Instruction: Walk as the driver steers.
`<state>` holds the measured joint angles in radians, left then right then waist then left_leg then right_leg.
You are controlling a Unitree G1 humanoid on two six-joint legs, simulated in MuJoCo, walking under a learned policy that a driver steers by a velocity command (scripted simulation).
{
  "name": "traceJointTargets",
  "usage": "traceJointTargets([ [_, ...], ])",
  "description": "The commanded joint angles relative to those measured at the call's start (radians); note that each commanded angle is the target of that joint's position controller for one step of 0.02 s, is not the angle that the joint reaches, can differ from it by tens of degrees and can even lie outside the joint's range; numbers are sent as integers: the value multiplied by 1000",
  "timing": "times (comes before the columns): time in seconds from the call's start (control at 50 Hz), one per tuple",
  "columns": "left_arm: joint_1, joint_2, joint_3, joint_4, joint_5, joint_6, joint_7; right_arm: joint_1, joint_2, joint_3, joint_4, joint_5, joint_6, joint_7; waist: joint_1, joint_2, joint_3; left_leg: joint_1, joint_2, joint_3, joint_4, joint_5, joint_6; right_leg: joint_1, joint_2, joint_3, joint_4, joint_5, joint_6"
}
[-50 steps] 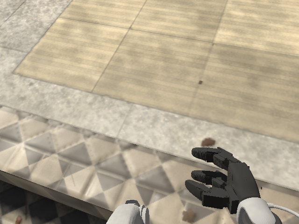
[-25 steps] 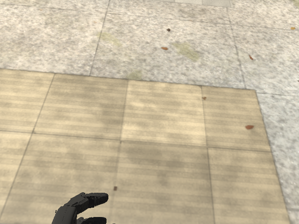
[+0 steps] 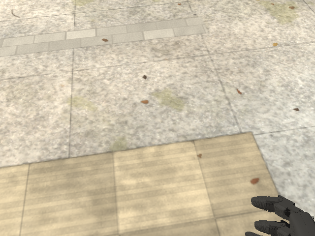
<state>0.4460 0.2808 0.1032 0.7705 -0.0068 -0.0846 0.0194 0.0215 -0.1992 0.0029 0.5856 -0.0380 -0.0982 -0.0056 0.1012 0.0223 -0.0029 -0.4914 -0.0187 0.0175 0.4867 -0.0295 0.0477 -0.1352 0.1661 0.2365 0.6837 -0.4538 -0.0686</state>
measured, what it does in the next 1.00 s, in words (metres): steps on the spot, turning left: right foot, then left foot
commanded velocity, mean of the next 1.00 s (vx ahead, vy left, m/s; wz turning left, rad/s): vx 0.05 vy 0.00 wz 0.37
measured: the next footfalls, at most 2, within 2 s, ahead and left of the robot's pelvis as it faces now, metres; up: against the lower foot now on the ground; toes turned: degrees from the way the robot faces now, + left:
right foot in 0.40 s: +0.15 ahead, -0.09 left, +0.00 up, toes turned +12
left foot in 0.78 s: +0.02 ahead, +0.11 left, +0.00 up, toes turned +22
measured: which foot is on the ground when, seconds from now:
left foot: down 0.00-0.40, up 0.42-0.76, down 0.78-1.00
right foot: up 0.00-0.38, down 0.40-0.78, up 0.80-1.00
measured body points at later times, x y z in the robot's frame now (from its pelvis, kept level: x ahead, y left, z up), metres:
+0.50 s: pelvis +0.05 -0.01 +0.01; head +0.07 -0.03 +0.46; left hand +0.17 +0.25 -0.07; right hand +0.21 -0.25 -0.11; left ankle +0.07 +0.10 -0.67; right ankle +0.11 -0.10 -0.72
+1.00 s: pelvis +0.02 +0.02 +0.02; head +0.02 +0.05 +0.47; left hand +0.00 +0.31 -0.10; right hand +0.26 -0.16 -0.06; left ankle -0.01 +0.09 -0.72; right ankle +0.10 -0.10 -0.65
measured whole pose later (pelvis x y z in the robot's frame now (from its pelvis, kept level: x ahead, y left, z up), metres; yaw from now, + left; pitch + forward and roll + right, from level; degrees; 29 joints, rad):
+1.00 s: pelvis +0.02 +0.02 +0.02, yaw +27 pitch +1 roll -1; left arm 0.25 0.28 0.05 0.70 0.02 0.02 0.04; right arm 0.26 -0.26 -0.04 0.64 -0.01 0.03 -0.01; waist 0.01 -0.04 0.01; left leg -0.21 -0.07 -0.06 0.42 -0.22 0.06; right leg -0.52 -0.02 0.01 1.02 -0.33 0.05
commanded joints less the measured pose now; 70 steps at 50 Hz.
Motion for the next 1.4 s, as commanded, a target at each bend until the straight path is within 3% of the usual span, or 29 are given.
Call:
traceJointTargets([
  [0.02,118,34,-16,-84,-41,-15,10,335,-182,-65,29,-8,-16,-15,-123,243,-488,850,516,-575,95,1073,333,-423,15,-104,681,-231,93],
  [0.04,95,68,-12,-44,-6,-2,13,288,-111,-55,10,16,-8,-7,-109,98,-428,723,439,-549,9,893,314,-441,-35,-66,721,-93,93],
  [0.06,-18,58,-19,-66,6,3,6,215,-52,-37,5,26,-6,-10,-106,58,-301,612,361,-436,-38,759,278,-475,-61,-91,686,-28,103],
  [0.12,-126,38,-35,-107,43,34,-19,213,-69,-35,45,42,-2,-17,-76,31,-154,388,231,-288,-107,682,209,-424,-130,-159,526,40,111],
  [0.2,-144,8,-57,-121,37,66,-5,241,-150,-65,58,22,3,-12,-51,107,-157,275,179,-250,-128,638,192,-351,-123,-203,360,35,112],
  [0.3,-251,-2,-72,-161,23,91,10,248,-166,-92,25,10,71,-4,-90,142,-106,105,120,-314,-167,-66,174,-244,-112,-230,150,59,82],
  [0.38,-208,-15,-75,-174,27,70,29,245,-161,-105,9,17,110,-5,-67,107,-32,-31,88,-411,-98,-304,95,-46,-105,-226,-195,151,38],
  [0.4,-186,39,-65,-186,43,60,36,260,-120,-97,-4,25,108,-7,-71,-13,-32,-108,42,-366,11,-453,40,17,-266,-69,-309,92,0],
  [0.42,-213,145,-44,-210,50,59,44,255,-51,-84,-46,44,104,-15,-84,-282,-50,-239,-127,-127,283,-576,-19,36,-542,239,-443,80,-92],
  [0.44,-216,145,-33,-210,49,59,47,248,-131,-101,-30,-2,103,-23,-66,-264,-32,-193,-106,-81,520,-595,-46,-119,-603,271,-469,218,-192],
  [0.48,-305,36,-64,-212,34,53,44,283,-166,-120,14,7,110,-13,-145,-148,-7,-100,-60,-102,684,-463,-60,-198,-472,87,-438,308,-183],
  [0.54,-340,18,-69,-227,28,42,40,315,-162,-122,51,15,140,1,-157,-134,-58,-85,-42,-49,777,-368,-95,-118,-384,-94,-397,476,-153],
  [0.66,-221,73,-41,-203,39,49,38,165,-107,-83,-13,22,162,27,-68,-195,-57,-17,10,1,431,-441,-87,-30,-420,-158,-358,347,-151],
  [0.72,-215,123,-23,-183,39,51,29,178,-128,-87,-27,34,163,36,-71,-227,-51,113,-3,43,236,-507,-50,-69,-437,-176,-314,353,-142],
  [0.76,-206,123,-22,-160,32,53,37,262,-134,-86,3,27,138,30,-126,-146,-53,287,-31,57,-14,-287,-25,-158,-407,-243,-201,413,-72],
  [0.78,-175,106,-20,-148,35,58,35,317,-178,-95,17,20,123,23,-139,-30,-51,384,29,-80,-128,-209,-6,-257,-361,-314,-51,325,1],
  [0.8,-182,2,-50,-212,34,64,30,302,-324,-124,-25,24,113,8,-114,300,-45,463,354,-547,-201,-34,88,-551,-216,-410,185,-115,108],
  [0.82,-320,58,-42,-242,35,73,48,364,-354,-145,-20,19,120,-5,-209,236,-17,339,417,-609,-218,166,226,-557,-173,-240,307,-182,104],
  [0.84,-331,61,-39,-238,22,78,43,339,-303,-129,-7,16,129,-9,-163,151,12,320,353,-514,-202,110,237,-546,-188,-193,386,-94,102],
  [0.9,-235,74,-35,-166,41,77,20,158,-220,-100,-43,32,131,-7,-80,127,-8,311,180,-307,-181,89,162,-498,-189,-208,405,117,108],
  [0.94,-200,69,-39,-134,39,86,16,178,-170,-78,-34,31,115,-3,-83,91,-79,353,178,-254,-169,221,164,-439,-183,-224,421,130,120],
  [1.02,-222,14,-70,-120,22,104,15,214,-121,-47,-4,16,91,-15,-111,101,-55,350,183,-209,-214,81,150,-310,-205,-220,180,132,106],
  [1.12,-199,38,-66,-113,16,97,18,214,-186,-61,25,23,103,-29,-108,101,18,291,204,-222,-142,-10,147,-150,-151,-254,-127,103,51],
  [1.16,-177,56,-64,-119,23,70,16,229,-200,-68,38,30,100,-42,-84,26,6,258,192,-201,-53,100,92,-55,-182,-186,-277,317,29],
  [1.18,-153,107,-54,-125,32,56,18,234,-181,-67,22,26,97,-45,-98,-63,-27,238,140,-151,54,55,55,-25,-281,-52,-291,509,13],
  [1.2,-176,166,-35,-118,-1,56,17,219,-138,-59,-5,33,103,-41,-134,-249,-9,170,-5,-26,112,-185,-4,-59,-352,88,-304,669,-79],
  [1.22,-163,128,-40,-131,-3,59,8,181,-138,-55,-2,29,111,-46,-94,-267,-6,140,-43,-4,169,-338,-31,-67,-423,189,-354,668,-152],
  [1.28,-143,137,-28,-132,11,70,13,144,-139,-62,-14,37,114,-38,-71,-193,-5,10,-44,-55,352,-497,-47,-9,-415,217,-375,578,-200],
  [1.4,-228,137,-1,-174,24,101,-7,167,-104,-47,-29,26,112,-30,-89,-160,-61,109,-46,-24,240,-433,-58,-93,-298,145,-317,437,-131],
])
